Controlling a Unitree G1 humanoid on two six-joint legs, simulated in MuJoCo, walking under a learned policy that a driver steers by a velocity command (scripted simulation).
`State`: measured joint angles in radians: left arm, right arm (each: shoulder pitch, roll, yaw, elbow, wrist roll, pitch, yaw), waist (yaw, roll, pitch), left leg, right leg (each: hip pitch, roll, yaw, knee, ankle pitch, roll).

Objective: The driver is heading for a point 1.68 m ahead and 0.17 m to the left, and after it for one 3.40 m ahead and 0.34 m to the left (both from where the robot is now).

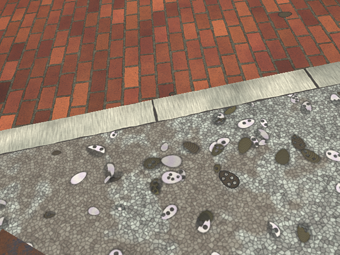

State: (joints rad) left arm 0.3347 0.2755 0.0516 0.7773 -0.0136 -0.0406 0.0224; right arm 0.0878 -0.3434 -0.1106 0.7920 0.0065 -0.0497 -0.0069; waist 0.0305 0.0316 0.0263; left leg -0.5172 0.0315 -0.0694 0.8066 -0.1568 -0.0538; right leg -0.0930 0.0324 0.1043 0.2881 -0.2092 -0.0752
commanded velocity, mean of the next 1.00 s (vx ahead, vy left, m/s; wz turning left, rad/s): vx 0.46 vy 0.00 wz -0.04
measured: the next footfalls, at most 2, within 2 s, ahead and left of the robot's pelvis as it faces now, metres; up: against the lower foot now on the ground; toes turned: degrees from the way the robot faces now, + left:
left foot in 0.26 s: +0.25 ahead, +0.15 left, +0.00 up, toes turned -10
right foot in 0.72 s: +0.52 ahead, -0.15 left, +0.00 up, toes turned -6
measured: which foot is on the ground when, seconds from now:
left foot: up 0.00-0.24, down 0.26-0.72, up 0.74-1.00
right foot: down 0.00-0.28, up 0.30-0.70, down 0.72-1.00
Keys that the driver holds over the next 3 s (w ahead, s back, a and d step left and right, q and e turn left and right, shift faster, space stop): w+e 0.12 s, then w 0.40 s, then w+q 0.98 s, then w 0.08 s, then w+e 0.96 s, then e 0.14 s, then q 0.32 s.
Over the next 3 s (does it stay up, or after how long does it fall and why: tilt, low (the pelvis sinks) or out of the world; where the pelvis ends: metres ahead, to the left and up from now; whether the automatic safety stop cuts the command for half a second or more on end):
stays up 1.57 0.12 -0.13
